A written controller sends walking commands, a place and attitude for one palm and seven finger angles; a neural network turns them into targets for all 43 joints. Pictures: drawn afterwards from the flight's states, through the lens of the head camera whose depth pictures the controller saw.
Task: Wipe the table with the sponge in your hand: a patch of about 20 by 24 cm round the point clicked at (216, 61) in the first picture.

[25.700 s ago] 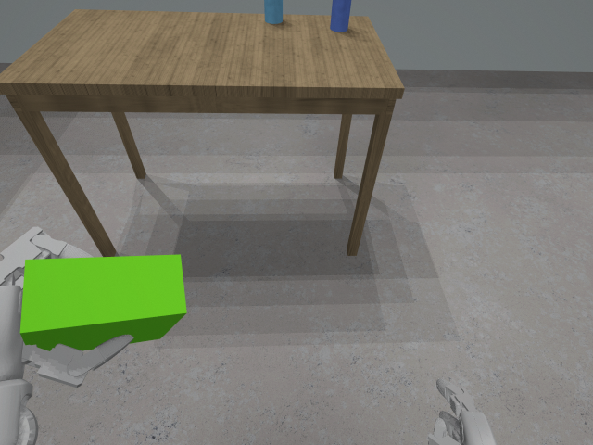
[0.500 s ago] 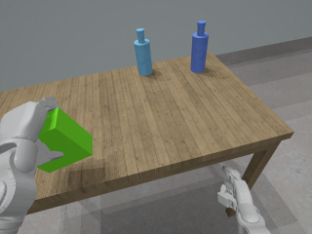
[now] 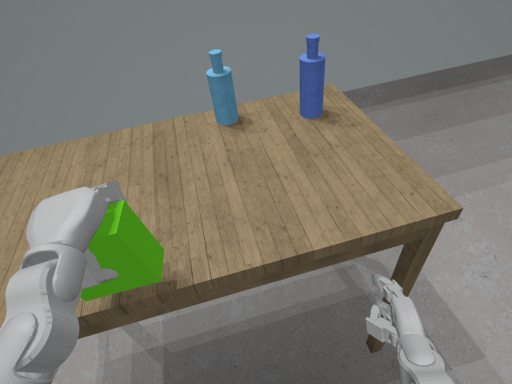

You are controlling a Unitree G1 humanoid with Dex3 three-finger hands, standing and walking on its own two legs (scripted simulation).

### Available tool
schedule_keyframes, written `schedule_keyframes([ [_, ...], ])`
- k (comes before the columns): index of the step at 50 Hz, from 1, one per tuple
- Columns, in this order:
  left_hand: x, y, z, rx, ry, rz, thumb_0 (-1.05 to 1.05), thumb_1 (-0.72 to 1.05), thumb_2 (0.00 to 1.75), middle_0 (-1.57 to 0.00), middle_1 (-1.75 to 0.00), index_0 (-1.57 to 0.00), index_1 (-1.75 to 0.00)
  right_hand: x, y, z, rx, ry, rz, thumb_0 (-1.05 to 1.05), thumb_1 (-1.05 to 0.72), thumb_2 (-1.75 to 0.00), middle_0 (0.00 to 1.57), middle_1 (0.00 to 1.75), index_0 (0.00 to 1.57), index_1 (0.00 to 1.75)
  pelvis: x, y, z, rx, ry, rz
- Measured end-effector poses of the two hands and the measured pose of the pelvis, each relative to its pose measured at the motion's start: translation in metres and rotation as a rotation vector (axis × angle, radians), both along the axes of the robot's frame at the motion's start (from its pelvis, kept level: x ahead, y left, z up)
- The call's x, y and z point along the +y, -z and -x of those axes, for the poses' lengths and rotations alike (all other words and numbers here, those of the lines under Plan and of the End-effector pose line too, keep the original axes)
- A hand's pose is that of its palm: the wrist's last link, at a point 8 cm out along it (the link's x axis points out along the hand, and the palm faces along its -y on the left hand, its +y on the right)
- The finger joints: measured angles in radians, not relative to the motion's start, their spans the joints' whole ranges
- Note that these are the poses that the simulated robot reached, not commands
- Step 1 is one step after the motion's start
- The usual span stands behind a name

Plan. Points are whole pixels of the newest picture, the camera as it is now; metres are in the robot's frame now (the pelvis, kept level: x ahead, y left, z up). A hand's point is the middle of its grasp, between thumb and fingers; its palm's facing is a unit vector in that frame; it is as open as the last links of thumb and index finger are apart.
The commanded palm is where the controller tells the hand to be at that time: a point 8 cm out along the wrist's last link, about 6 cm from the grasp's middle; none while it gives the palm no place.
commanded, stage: turn the palm down, sponge in hand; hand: left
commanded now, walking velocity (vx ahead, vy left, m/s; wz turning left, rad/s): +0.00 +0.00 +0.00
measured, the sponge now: (112, 261) +0.23 +0.28 +0.10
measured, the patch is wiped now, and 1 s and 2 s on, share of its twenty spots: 0.00 0.00 0.00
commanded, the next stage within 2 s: move the sponge above the wiping area in 0.20 s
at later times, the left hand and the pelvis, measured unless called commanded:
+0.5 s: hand (108, 228) +0.24 +0.26 +0.17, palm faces +0.12 -0.06 -0.99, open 10.2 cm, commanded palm +0.20 +0.26 +0.25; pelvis +0.01 -0.01 +0.00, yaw -1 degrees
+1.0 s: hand (104, 213) +0.26 +0.27 +0.18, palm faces +0.22 -0.08 -0.97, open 10.2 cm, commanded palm +0.21 +0.26 +0.24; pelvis +0.01 +0.01 +0.00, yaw -1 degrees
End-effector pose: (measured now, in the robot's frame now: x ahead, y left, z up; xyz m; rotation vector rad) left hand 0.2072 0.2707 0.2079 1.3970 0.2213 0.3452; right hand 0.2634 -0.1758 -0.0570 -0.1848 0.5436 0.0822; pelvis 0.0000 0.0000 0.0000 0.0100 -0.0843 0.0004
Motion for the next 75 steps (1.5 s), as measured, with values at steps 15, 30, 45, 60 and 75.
schedule_keyframes([
  [15,0.003,-0.040,-0.010,-0.118,-0.084,-0.043,0.00,-0.51,1.03,-0.72,-1.33,-0.73,-1.33,-0.025,-0.002,-0.003,-0.029,0.045,-0.045,0.02,-0.91,-0.90,0.20,0.30,0.20,0.30,-0.014,0.000,-0.003,-0.001,0.004,-0.002],
  [30,0.001,-0.031,-0.008,-0.121,-0.031,-0.093,0.00,-0.52,1.03,-0.72,-1.33,-0.74,-1.32,-0.027,0.003,0.001,0.004,0.044,-0.011,0.02,-0.91,-0.90,0.20,0.30,0.20,0.30,-0.011,0.000,-0.007,-0.013,0.014,-0.004],
  [45,-0.017,0.004,-0.018,-0.023,0.073,-0.047,0.00,-0.52,1.03,-0.72,-1.33,-0.73,-1.32,0.006,-0.004,-0.005,-0.020,0.002,-0.022,0.02,-0.91,-0.90,0.20,0.30,0.20,0.30,0.004,-0.002,-0.006,-0.006,0.010,-0.002],
  [60,0.002,0.004,-0.020,-0.042,-0.044,0.015,0.00,-0.51,1.03,-0.72,-1.33,-0.73,-1.33,0.007,-0.006,-0.008,0.003,0.004,-0.036,0.02,-0.91,-0.90,0.20,0.30,0.20,0.30,0.007,-0.003,-0.008,0.007,0.007,0.001],
  [75,0.004,0.002,-0.033,-0.019,-0.057,-0.067,0.00,-0.52,1.03,-0.72,-1.33,-0.73,-1.32,-0.004,0.001,-0.005,0.024,0.015,-0.023,0.02,-0.91,-0.90,0.20,0.30,0.20,0.30,0.000,-0.003,-0.011,0.001,0.004,0.000],
])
